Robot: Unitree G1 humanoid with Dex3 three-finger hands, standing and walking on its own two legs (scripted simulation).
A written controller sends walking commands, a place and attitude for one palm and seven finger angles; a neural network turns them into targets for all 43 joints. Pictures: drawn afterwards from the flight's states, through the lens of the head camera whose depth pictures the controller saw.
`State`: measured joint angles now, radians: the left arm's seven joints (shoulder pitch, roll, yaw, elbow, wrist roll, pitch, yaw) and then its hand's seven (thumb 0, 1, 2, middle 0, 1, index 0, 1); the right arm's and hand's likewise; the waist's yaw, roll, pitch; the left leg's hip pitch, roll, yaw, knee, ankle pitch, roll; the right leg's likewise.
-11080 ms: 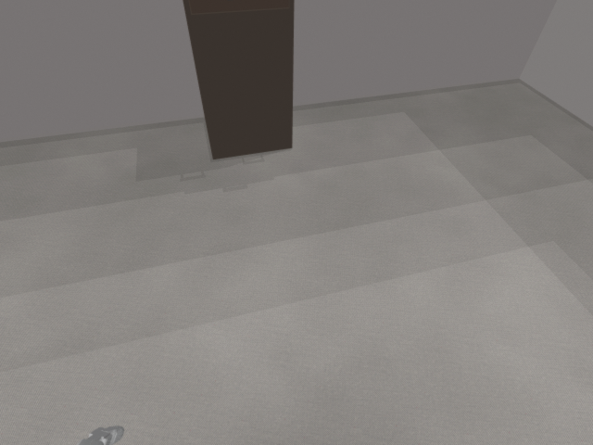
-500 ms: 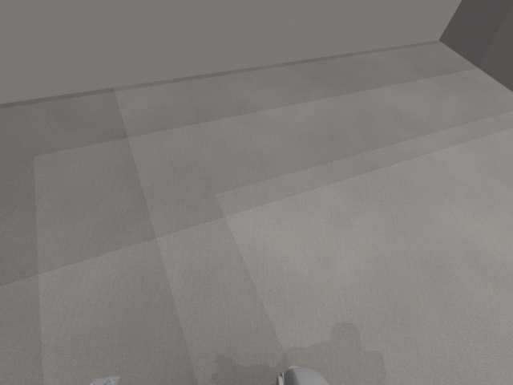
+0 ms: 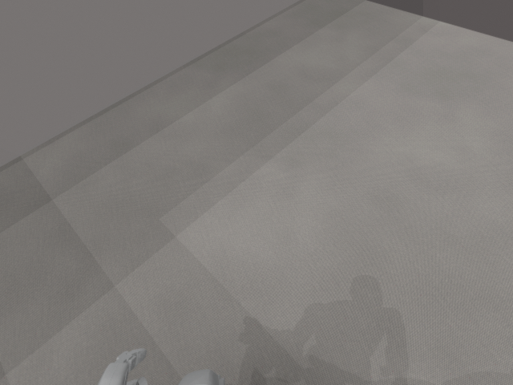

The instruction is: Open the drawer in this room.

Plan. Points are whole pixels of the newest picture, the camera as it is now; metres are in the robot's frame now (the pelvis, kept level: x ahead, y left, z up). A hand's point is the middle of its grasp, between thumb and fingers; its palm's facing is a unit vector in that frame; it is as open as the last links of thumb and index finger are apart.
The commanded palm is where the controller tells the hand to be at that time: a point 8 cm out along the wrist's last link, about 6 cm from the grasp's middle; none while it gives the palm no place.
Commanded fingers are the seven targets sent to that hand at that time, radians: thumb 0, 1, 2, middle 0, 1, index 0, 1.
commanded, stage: walk to a spot facing it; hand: left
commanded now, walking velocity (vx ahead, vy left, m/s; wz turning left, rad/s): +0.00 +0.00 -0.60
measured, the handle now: out of the picture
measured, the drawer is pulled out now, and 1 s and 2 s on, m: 0.00 0.00 0.00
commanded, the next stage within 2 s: turn to face it in 1.38 s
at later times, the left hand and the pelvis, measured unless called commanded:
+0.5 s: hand out of the picture +0.08 +0.20 -0.15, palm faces -0.19 -0.95 -0.25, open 7.3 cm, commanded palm none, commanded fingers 0.00 0.90 0.90 -0.20 -0.30 -0.20 -0.30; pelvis +0.01 +0.01 +0.01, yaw -16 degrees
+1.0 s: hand (171, 345) +0.21 +0.19 -0.16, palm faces -0.55 -0.80 -0.23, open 7.3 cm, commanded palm none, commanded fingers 0.00 0.90 0.90 -0.20 -0.30 -0.20 -0.30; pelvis +0.00 +0.05 +0.01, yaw -36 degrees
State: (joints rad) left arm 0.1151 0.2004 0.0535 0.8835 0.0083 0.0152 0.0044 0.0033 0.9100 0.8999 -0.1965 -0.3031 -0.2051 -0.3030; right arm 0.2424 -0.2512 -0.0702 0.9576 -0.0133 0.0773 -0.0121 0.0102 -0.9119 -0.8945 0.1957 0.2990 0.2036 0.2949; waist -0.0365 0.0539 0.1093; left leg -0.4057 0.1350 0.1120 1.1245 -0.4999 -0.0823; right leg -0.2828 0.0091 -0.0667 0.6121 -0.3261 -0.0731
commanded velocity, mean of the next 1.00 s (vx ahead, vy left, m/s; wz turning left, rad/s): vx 0.01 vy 0.00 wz -0.60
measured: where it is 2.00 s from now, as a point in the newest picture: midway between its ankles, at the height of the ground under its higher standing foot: outside the picture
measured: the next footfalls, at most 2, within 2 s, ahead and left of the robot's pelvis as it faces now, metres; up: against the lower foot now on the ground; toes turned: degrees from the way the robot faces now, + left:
left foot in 0.62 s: +0.08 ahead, +0.13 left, +0.00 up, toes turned -22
right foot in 1.16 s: -0.07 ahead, -0.08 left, +0.00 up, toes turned -48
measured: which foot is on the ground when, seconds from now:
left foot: up 0.00-0.60, down 0.62-1.00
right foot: down 0.00-0.62, up 0.64-1.00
